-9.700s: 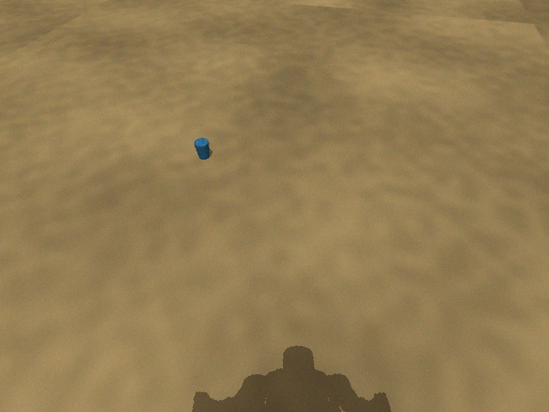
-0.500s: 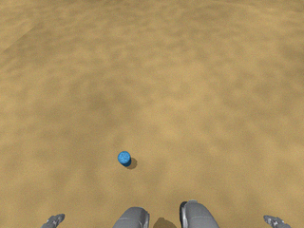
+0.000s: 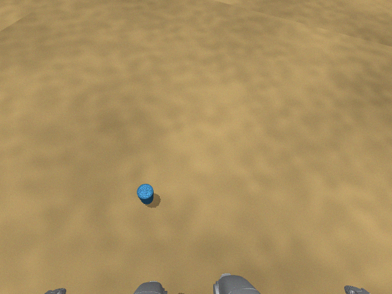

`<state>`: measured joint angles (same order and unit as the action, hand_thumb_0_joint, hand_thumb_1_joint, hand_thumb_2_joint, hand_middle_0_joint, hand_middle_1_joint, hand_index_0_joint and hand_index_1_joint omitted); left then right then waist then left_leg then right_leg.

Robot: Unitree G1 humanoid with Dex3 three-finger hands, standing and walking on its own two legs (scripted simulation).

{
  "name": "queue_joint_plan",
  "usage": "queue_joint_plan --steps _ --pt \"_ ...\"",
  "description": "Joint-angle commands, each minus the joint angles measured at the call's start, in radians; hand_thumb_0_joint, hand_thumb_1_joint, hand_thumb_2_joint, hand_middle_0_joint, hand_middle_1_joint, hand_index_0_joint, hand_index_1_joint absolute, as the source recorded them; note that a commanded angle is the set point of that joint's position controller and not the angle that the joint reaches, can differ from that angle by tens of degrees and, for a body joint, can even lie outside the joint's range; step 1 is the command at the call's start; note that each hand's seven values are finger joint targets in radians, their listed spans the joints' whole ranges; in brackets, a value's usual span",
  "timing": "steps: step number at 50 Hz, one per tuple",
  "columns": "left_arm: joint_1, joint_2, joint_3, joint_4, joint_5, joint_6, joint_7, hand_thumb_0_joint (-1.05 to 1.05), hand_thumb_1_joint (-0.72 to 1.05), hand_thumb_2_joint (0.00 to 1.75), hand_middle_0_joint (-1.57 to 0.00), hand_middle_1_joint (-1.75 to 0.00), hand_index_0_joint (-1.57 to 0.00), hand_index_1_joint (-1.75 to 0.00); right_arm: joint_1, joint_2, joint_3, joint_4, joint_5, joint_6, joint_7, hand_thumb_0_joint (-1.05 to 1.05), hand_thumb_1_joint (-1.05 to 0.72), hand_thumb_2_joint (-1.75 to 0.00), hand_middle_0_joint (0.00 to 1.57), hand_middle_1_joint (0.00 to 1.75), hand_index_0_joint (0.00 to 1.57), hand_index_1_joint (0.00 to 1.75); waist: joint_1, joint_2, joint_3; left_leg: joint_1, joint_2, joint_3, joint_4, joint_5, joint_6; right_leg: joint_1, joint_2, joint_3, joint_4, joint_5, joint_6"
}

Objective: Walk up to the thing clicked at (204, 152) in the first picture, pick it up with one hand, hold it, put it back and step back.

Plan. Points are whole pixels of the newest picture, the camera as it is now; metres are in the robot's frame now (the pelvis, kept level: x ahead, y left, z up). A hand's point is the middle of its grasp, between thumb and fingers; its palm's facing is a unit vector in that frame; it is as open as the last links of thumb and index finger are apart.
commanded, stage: walk up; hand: left
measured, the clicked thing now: (146, 195) +0.58 +0.23 -0.70
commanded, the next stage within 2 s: stand in 0.92 s
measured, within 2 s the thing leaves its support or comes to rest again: neither
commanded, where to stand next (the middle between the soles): +0.19 +0.00 m, yaw +0 degrees
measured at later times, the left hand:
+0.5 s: hand out of the picture +0.08 +0.25 -0.13, palm faces -0.03 -0.94 -0.34, open 7.4 cm
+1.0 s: hand out of the picture +0.08 +0.23 -0.13, palm faces -0.05 -0.95 -0.31, open 7.4 cm
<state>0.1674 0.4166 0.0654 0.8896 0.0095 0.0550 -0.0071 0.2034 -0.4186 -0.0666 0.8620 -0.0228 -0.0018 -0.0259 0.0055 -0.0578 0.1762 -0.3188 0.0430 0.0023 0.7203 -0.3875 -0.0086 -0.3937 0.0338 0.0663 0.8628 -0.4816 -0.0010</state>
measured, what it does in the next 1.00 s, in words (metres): steps on the spot: right foot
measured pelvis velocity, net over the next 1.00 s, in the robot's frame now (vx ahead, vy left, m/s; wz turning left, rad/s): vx -0.02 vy -0.01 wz -0.03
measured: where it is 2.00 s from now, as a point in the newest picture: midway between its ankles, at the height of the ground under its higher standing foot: outside the picture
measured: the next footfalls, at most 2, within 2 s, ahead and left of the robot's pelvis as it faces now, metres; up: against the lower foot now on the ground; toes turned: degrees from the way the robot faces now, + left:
right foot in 0.04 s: +0.04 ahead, -0.13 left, +0.00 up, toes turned +1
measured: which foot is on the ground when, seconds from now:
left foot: down 0.00-1.00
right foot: up 0.00-0.02, down 0.04-1.00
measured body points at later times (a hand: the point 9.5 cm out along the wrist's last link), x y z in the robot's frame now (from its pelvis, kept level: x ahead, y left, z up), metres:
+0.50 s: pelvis -0.03 +0.00 +0.01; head -0.03 +0.01 +0.46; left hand +0.08 +0.30 -0.11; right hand +0.03 -0.30 -0.11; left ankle -0.02 +0.12 -0.72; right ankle +0.00 -0.13 -0.72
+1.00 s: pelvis -0.02 -0.01 +0.03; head -0.01 +0.00 +0.48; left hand +0.09 +0.28 -0.10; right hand +0.06 -0.31 -0.10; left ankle -0.02 +0.12 -0.72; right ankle +0.00 -0.13 -0.72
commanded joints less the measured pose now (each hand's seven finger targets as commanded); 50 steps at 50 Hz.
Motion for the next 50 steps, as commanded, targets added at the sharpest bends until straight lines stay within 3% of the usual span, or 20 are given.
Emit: queue_joint_plan --steps 1,2,3,4,5,7,11,13,14,15,16,17,18,19,21,22,24,26,35,50 --pt "0.049 0.157 0.045 -0.041 0.016 -0.069 0.013 0.00 0.90 0.90 -0.20 -0.30 -0.20 -0.30 0.014 -0.208 -0.044 -0.069 0.008 -0.004 -0.003 0.00 -0.90 -0.90 0.20 0.30 0.20 0.30 0.012 0.215 -0.289 0.154 0.116 -0.103 0.072 0.576 0.143 0.222 -0.002 -0.062 -0.450 0.252 -0.043" --pt "0.074 0.220 0.061 -0.033 0.023 -0.079 0.017 0.00 0.90 0.90 -0.20 -0.30 -0.20 -0.30 0.025 -0.170 -0.030 -0.079 0.018 -0.005 -0.002 0.00 -0.90 -0.90 0.20 0.30 0.20 0.30 0.018 0.084 -0.322 -0.007 0.075 -0.094 0.172 0.402 0.096 0.374 -0.080 0.102 -0.403 0.465 -0.070" --pt "0.068 0.271 0.071 -0.045 0.034 -0.087 0.021 0.00 0.90 0.90 -0.20 -0.30 -0.20 -0.30 0.022 -0.116 -0.006 -0.101 0.030 -0.010 -0.002 0.00 -0.90 -0.90 0.20 0.30 0.20 0.30 0.015 -0.106 -0.301 -0.196 -0.017 -0.046 0.266 0.033 0.045 0.445 -0.261 0.383 -0.409 0.608 -0.148" --pt "0.025 0.294 0.062 -0.064 0.025 -0.085 0.019 0.00 0.90 0.90 -0.20 -0.30 -0.20 -0.30 -0.033 -0.159 -0.020 -0.097 0.024 -0.002 -0.020 0.00 -0.90 -0.90 0.20 0.30 0.20 0.30 0.029 -0.083 -0.303 -0.135 -0.027 -0.083 0.269 -0.285 0.038 0.295 -0.380 0.488 -0.401 0.613 -0.281" --pt "-0.012 0.282 0.055 -0.068 0.020 -0.080 0.017 0.00 0.90 0.90 -0.20 -0.30 -0.20 -0.30 -0.034 -0.189 -0.035 -0.069 0.015 -0.002 -0.024 0.00 -0.90 -0.90 0.20 0.30 0.20 0.30 0.011 -0.088 -0.221 -0.049 -0.011 -0.096 0.292 -0.302 0.031 0.125 -0.387 0.474 -0.424 0.534 -0.297" --pt "-0.071 0.225 0.041 -0.079 0.021 -0.079 0.015 0.00 0.90 0.90 -0.20 -0.30 -0.20 -0.30 -0.022 -0.204 -0.038 -0.041 0.026 -0.012 -0.008 0.00 -0.90 -0.90 0.20 0.30 0.20 0.30 -0.025 -0.046 -0.145 -0.046 -0.020 -0.066 0.228 -0.214 0.038 0.098 -0.272 0.276 -0.411 0.472 -0.225" --pt "-0.051 0.210 0.038 -0.062 0.020 -0.076 0.014 0.00 0.90 0.90 -0.20 -0.30 -0.20 -0.30 0.014 -0.170 -0.021 0.010 0.019 -0.022 0.005 0.00 -0.90 -0.90 0.20 0.30 0.20 0.30 -0.006 -0.096 -0.159 0.035 -0.037 0.002 -0.009 -0.048 0.030 0.089 -0.189 0.204 -0.402 0.323 -0.166" --pt "-0.077 0.195 0.030 -0.060 0.008 -0.063 0.007 0.00 0.90 0.90 -0.20 -0.30 -0.20 -0.30 0.045 -0.154 -0.018 0.042 0.010 -0.038 0.004 0.00 -0.90 -0.90 0.20 0.30 0.20 0.30 -0.032 -0.102 -0.182 0.154 -0.052 0.019 -0.238 0.089 0.025 0.061 -0.172 0.160 -0.341 0.311 -0.135" --pt "-0.087 0.162 0.021 -0.063 0.001 -0.061 0.004 0.00 0.90 0.90 -0.20 -0.30 -0.20 -0.30 0.050 -0.165 -0.024 0.050 0.000 -0.047 -0.001 0.00 -0.90 -0.90 0.20 0.30 0.20 0.30 -0.041 -0.068 -0.208 0.210 -0.009 -0.067 -0.291 0.136 0.044 0.032 -0.166 0.151 -0.294 0.341 -0.101" --pt "-0.072 0.113 0.007 -0.066 -0.011 -0.060 0.002 0.00 0.90 0.90 -0.20 -0.30 -0.20 -0.30 0.042 -0.201 -0.026 0.045 -0.014 -0.061 -0.006 0.00 -0.90 -0.90 0.20 0.30 0.20 0.30 -0.025 0.064 -0.225 0.224 0.136 -0.303 -0.389 0.138 0.090 -0.014 -0.102 0.115 -0.174 0.297 -0.050" --pt "-0.052 0.114 0.006 -0.038 -0.018 -0.054 0.006 0.00 0.90 0.90 -0.20 -0.30 -0.20 -0.30 -0.050 -0.263 -0.030 0.027 -0.008 -0.066 -0.003 0.00 -0.90 -0.90 0.20 0.30 0.20 0.30 0.009 0.144 -0.187 0.114 0.274 -0.452 -0.426 0.034 0.182 -0.005 -0.028 0.031 -0.158 0.072 -0.025" --pt "-0.046 0.160 0.022 -0.004 -0.007 -0.055 0.011 0.00 0.90 0.90 -0.20 -0.30 -0.20 -0.30 -0.120 -0.276 -0.033 0.020 -0.001 -0.064 0.004 0.00 -0.90 -0.90 0.20 0.30 0.20 0.30 0.021 0.140 -0.151 -0.025 0.305 -0.444 -0.414 -0.021 0.221 0.117 -0.061 0.015 -0.136 -0.005 -0.027" --pt "-0.021 0.161 0.022 0.017 -0.002 -0.062 0.006 0.00 0.90 0.90 -0.20 -0.30 -0.20 -0.30 -0.162 -0.242 -0.023 0.020 -0.002 -0.063 0.008 0.00 -0.90 -0.90 0.20 0.30 0.20 0.30 0.051 0.128 -0.133 -0.078 0.256 -0.354 -0.384 -0.034 0.197 0.193 -0.081 0.030 -0.189 0.042 -0.033" --pt "-0.025 0.152 0.018 0.022 -0.002 -0.067 -0.002 0.00 0.90 0.90 -0.20 -0.30 -0.20 -0.30 -0.157 -0.213 -0.012 0.026 -0.006 -0.062 0.010 0.00 -0.90 -0.90 0.20 0.30 0.20 0.30 0.048 0.112 -0.126 -0.057 0.171 -0.229 -0.369 -0.005 0.143 0.198 -0.065 0.043 -0.292 0.105 -0.045" --pt "-0.055 0.155 0.018 0.029 -0.006 -0.078 -0.007 0.00 0.90 0.90 -0.20 -0.30 -0.20 -0.30 -0.124 -0.179 0.001 0.046 0.000 -0.064 0.011 0.00 -0.90 -0.90 0.20 0.30 0.20 0.30 0.024 0.126 -0.123 -0.034 0.081 -0.145 -0.327 0.089 0.060 0.218 -0.086 0.091 -0.380 0.300 -0.057" --pt "-0.082 0.156 0.018 0.034 -0.005 -0.079 -0.006 0.00 0.90 0.90 -0.20 -0.30 -0.20 -0.30 -0.102 -0.173 0.001 0.061 0.005 -0.062 0.014 0.00 -0.90 -0.90 0.20 0.30 0.20 0.30 0.011 0.119 -0.124 -0.041 0.070 -0.144 -0.336 0.062 0.047 0.227 -0.096 0.108 -0.408 0.270 -0.062" --pt "-0.093 0.155 0.010 0.050 -0.003 -0.078 -0.006 0.00 0.90 0.90 -0.20 -0.30 -0.20 -0.30 -0.108 -0.168 0.001 0.078 0.006 -0.051 0.020 0.00 -0.90 -0.90 0.20 0.30 0.20 0.30 0.007 0.114 -0.113 -0.017 0.061 -0.142 -0.382 -0.112 0.048 0.168 -0.112 0.123 -0.462 0.060 -0.065" --pt "-0.103 0.153 0.004 0.061 -0.001 -0.076 -0.010 0.00 0.90 0.90 -0.20 -0.30 -0.20 -0.30 -0.116 -0.172 -0.004 0.090 0.002 -0.047 0.022 0.00 -0.90 -0.90 0.20 0.30 0.20 0.30 0.004 0.092 -0.096 0.023 0.060 -0.138 -0.387 -0.134 0.046 0.122 -0.108 0.129 -0.504 0.006 -0.058" --pt "-0.124 0.148 -0.008 0.123 -0.007 -0.094 0.001 0.00 0.90 0.90 -0.20 -0.30 -0.20 -0.30 -0.109 -0.149 0.013 0.144 0.017 -0.058 0.020 0.00 -0.90 -0.90 0.20 0.30 0.20 0.30 -0.010 0.018 -0.248 0.201 0.073 -0.070 -0.355 0.309 0.038 0.241 -0.146 0.093 -0.507 0.480 -0.038" --pt "-0.134 0.147 -0.024 0.186 -0.004 -0.099 0.009 0.00 0.90 0.90 -0.20 -0.30 -0.20 -0.30 -0.161 -0.140 0.018 0.197 0.016 -0.038 0.023 0.00 -0.90 -0.90 0.20 0.30 0.20 0.30 -0.009 0.060 -0.206 0.207 0.085 -0.088 -0.434 0.302 0.026 0.273 -0.151 0.075 -0.562 0.460 -0.022"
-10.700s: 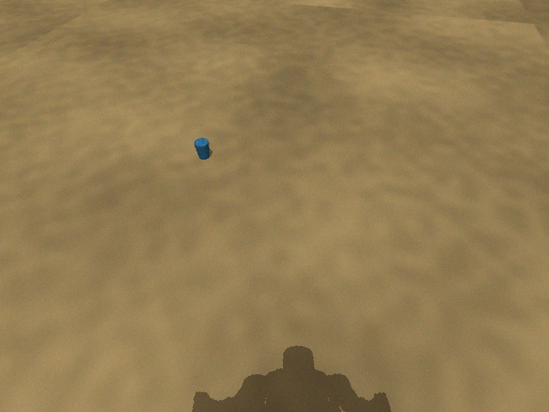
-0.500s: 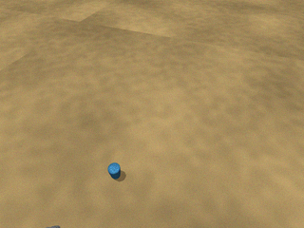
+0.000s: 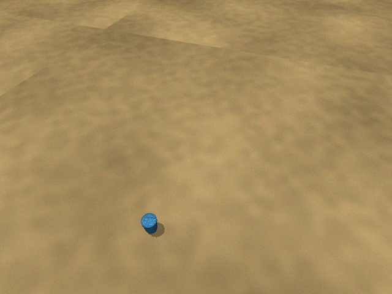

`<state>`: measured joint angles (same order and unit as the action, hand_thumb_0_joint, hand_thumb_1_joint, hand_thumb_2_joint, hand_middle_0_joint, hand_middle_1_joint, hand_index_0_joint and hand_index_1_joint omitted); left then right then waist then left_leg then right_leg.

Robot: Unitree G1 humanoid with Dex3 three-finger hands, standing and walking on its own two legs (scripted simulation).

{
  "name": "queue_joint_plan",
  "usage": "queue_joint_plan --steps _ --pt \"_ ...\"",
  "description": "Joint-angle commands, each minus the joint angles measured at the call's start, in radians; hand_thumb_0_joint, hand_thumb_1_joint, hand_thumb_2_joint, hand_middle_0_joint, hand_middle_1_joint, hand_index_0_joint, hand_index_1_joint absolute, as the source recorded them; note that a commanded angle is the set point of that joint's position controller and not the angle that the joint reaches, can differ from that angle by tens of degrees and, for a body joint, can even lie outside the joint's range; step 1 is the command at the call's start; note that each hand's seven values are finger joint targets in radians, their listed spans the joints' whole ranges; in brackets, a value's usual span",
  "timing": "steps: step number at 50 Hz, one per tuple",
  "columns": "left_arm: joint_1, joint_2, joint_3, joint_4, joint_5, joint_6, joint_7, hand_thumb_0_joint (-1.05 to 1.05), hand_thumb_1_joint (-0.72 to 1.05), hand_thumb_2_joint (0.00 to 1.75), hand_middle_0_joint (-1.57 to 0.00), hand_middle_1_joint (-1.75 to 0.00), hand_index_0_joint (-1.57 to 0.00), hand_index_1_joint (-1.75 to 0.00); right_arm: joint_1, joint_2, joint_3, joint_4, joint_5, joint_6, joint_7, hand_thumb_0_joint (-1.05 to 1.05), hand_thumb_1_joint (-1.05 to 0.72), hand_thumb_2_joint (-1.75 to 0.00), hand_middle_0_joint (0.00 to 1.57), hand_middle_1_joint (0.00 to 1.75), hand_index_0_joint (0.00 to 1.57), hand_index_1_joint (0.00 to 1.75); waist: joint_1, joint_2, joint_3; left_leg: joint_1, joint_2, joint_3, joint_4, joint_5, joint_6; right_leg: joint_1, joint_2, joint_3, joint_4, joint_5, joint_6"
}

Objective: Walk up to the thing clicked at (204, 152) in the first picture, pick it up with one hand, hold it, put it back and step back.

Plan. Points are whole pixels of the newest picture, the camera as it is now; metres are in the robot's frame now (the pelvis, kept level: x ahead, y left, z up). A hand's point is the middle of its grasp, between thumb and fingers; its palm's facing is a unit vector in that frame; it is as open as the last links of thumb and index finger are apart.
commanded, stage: stand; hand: left
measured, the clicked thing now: (150, 224) +0.59 +0.25 -0.73
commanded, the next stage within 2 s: none
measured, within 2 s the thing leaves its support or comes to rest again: neither
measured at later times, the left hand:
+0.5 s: hand out of the picture +0.08 +0.25 -0.15, palm faces -0.03 -0.94 -0.34, open 7.4 cm
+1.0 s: hand out of the picture +0.08 +0.25 -0.15, palm faces -0.02 -0.94 -0.34, open 7.4 cm
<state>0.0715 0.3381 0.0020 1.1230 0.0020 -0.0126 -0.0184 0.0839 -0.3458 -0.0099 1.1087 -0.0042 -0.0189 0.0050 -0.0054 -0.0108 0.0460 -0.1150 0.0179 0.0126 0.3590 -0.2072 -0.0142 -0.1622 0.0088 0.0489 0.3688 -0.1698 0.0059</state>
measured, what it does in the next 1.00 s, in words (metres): stands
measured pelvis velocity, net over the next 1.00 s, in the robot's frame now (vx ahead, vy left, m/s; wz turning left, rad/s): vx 0.01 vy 0.00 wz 0.01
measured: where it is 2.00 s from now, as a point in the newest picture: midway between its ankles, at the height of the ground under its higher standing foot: outside the picture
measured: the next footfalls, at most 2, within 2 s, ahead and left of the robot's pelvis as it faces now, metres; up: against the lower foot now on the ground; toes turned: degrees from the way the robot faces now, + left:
none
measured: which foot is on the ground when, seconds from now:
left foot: down 0.00-1.00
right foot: down 0.00-1.00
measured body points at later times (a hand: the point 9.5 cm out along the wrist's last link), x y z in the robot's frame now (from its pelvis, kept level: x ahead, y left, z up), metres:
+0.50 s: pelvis +0.00 +0.00 +0.00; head +0.02 +0.00 +0.45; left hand +0.08 +0.30 -0.13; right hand +0.08 -0.30 -0.13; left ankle -0.01 +0.13 -0.75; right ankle +0.02 -0.12 -0.75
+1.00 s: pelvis +0.01 +0.00 +0.00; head +0.02 +0.00 +0.45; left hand +0.08 +0.30 -0.13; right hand +0.08 -0.31 -0.13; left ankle -0.01 +0.13 -0.75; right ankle +0.02 -0.12 -0.75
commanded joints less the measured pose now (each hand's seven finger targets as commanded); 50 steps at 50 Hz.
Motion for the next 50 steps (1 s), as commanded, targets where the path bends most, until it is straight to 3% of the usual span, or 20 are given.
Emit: queue_joint_plan --steps 1,4,8,18,22,26,31,38,42,44,50 --pt "-0.039 0.225 0.040 -0.045 0.002 -0.032 0.021 0.00 0.90 0.90 -0.20 -0.30 -0.20 -0.30 -0.040 -0.217 -0.039 -0.048 -0.002 -0.019 -0.008 0.00 -0.90 -0.90 0.20 0.30 0.20 0.30 0.000 0.012 -0.073 -0.001 0.108 -0.098 -0.078 0.112 0.030 0.038 -0.122 0.090 -0.074 0.135 -0.025" --pt "-0.032 0.222 0.036 -0.041 0.002 -0.032 0.021 0.00 0.90 0.90 -0.20 -0.30 -0.20 -0.30 -0.044 -0.217 -0.038 -0.041 -0.002 -0.021 -0.007 0.00 -0.90 -0.90 0.20 0.30 0.20 0.30 0.003 0.024 -0.078 0.018 0.110 -0.100 -0.086 0.118 0.029 0.033 -0.121 0.086 -0.082 0.136 -0.024" --pt "-0.039 0.229 0.037 -0.042 0.000 -0.035 0.023 0.00 0.90 0.90 -0.20 -0.30 -0.20 -0.30 -0.048 -0.213 -0.038 -0.036 -0.002 -0.021 -0.007 0.00 -0.90 -0.90 0.20 0.30 0.20 0.30 0.000 0.005 -0.114 0.049 0.115 -0.093 -0.077 0.197 0.028 0.065 -0.130 0.080 -0.065 0.229 -0.027" --pt "-0.035 0.233 0.034 -0.036 0.004 -0.027 0.025 0.00 0.90 0.90 -0.20 -0.30 -0.20 -0.30 -0.042 -0.208 -0.036 -0.024 -0.003 -0.011 -0.004 0.00 -0.90 -0.90 0.20 0.30 0.20 0.30 -0.003 -0.015 -0.061 0.015 0.105 -0.096 -0.104 0.069 0.026 0.023 -0.121 0.079 -0.100 0.067 -0.023" --pt "-0.025 0.227 0.031 -0.042 0.001 -0.029 0.024 0.00 0.90 0.90 -0.20 -0.30 -0.20 -0.30 -0.037 -0.221 -0.037 -0.021 -0.003 -0.015 -0.005 0.00 -0.90 -0.90 0.20 0.30 0.20 0.30 -0.002 0.029 -0.100 0.040 0.112 -0.089 -0.091 0.137 0.027 0.050 -0.130 0.083 -0.082 0.162 -0.028" --pt "-0.020 0.235 0.032 -0.039 0.001 -0.028 0.026 0.00 0.90 0.90 -0.20 -0.30 -0.20 -0.30 -0.032 -0.213 -0.033 -0.019 -0.003 -0.012 -0.005 0.00 -0.90 -0.90 0.20 0.30 0.20 0.30 -0.001 0.012 -0.083 0.024 0.109 -0.093 -0.097 0.109 0.028 0.045 -0.128 0.080 -0.087 0.138 -0.023" --pt "-0.013 0.234 0.031 -0.038 0.001 -0.029 0.026 0.00 0.90 0.90 -0.20 -0.30 -0.20 -0.30 -0.031 -0.220 -0.034 -0.019 -0.001 -0.012 -0.007 0.00 -0.90 -0.90 0.20 0.30 0.20 0.30 -0.001 0.012 -0.101 0.047 0.114 -0.093 -0.088 0.173 0.029 0.060 -0.129 0.073 -0.077 0.197 -0.026" --pt "-0.004 0.228 0.029 -0.037 0.002 -0.024 0.026 0.00 0.90 0.90 -0.20 -0.30 -0.20 -0.30 -0.029 -0.214 -0.032 -0.017 -0.001 -0.005 -0.005 0.00 -0.90 -0.90 0.20 0.30 0.20 0.30 0.000 0.014 -0.051 0.022 0.103 -0.091 -0.095 0.071 0.027 0.013 -0.122 0.084 -0.109 0.074 -0.022" --pt "-0.013 0.234 0.031 -0.044 0.002 -0.028 0.028 0.00 0.90 0.90 -0.20 -0.30 -0.20 -0.30 -0.024 -0.216 -0.033 -0.021 -0.001 -0.007 -0.005 0.00 -0.90 -0.90 0.20 0.30 0.20 0.30 -0.004 0.010 -0.080 0.032 0.108 -0.091 -0.084 0.120 0.029 0.046 -0.128 0.082 -0.094 0.153 -0.026" --pt "-0.007 0.238 0.032 -0.042 0.003 -0.027 0.028 0.00 0.90 0.90 -0.20 -0.30 -0.20 -0.30 -0.027 -0.211 -0.031 -0.022 -0.002 -0.006 -0.005 0.00 -0.90 -0.90 0.20 0.30 0.20 0.30 -0.001 0.006 -0.066 0.020 0.106 -0.094 -0.091 0.098 0.028 0.043 -0.125 0.079 -0.096 0.122 -0.025" --pt "-0.005 0.230 0.032 -0.043 0.001 -0.024 0.026 0.00 0.90 0.90 -0.20 -0.30 -0.20 -0.30 -0.026 -0.216 -0.029 -0.024 -0.001 -0.012 -0.010 0.00 -0.90 -0.90 0.20 0.30 0.20 0.30 0.003 0.019 -0.082 0.036 0.113 -0.094 -0.088 0.177 0.023 0.060 -0.126 0.071 -0.076 0.192 -0.029"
